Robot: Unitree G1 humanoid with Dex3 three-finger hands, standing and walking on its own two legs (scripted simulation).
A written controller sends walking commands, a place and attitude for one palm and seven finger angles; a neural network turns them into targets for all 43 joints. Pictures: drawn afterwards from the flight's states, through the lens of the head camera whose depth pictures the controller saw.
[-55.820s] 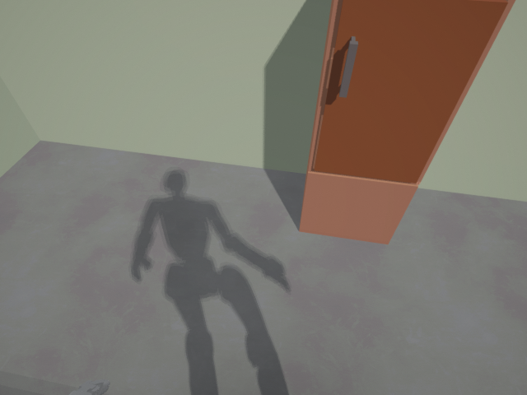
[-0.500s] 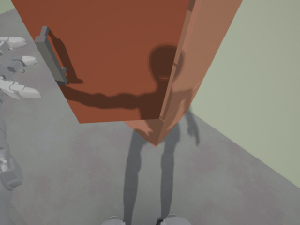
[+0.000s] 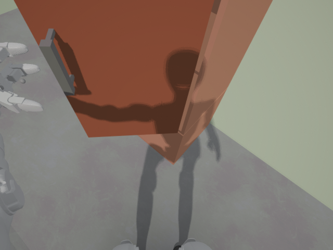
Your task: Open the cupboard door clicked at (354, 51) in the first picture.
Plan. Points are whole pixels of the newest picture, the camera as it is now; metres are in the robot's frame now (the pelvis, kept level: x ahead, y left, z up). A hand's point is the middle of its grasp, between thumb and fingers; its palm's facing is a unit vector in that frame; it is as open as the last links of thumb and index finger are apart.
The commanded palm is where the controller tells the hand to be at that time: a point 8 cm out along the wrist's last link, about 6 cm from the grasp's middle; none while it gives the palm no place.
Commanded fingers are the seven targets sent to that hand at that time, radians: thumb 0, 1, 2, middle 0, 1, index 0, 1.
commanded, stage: move the hooked fingers beside the handle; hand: left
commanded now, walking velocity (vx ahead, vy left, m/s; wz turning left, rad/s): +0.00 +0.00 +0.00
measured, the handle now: (61, 64) +0.52 +0.23 +0.11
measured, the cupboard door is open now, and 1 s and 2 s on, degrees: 46 46 46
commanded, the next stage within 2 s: slide the fingers in behind the handle in 0.32 s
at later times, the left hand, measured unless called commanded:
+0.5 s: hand (25, 81) +0.46 +0.29 +0.12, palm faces +0.03 -1.00 +0.00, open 14.0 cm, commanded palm +0.44 +0.33 +0.11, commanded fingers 0.00 -0.50 0.30 -0.30 -1.20 -0.30 -1.20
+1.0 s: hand (41, 85) +0.45 +0.25 +0.11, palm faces +0.03 -1.00 +0.00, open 14.0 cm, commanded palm +0.43 +0.29 +0.11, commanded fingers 0.00 -0.50 0.30 -0.30 -1.20 -0.30 -1.20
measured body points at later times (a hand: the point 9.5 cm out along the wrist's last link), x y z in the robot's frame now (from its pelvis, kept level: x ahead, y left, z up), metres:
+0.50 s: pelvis +0.00 +0.01 +0.00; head +0.09 +0.03 +0.44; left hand +0.45 +0.34 +0.12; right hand +0.01 -0.27 -0.10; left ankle -0.01 +0.08 -0.71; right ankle +0.00 -0.12 -0.71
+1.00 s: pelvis -0.01 +0.00 +0.00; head +0.07 +0.02 +0.44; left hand +0.44 +0.31 +0.12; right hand +0.03 -0.27 -0.11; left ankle -0.01 +0.08 -0.71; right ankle +0.00 -0.12 -0.71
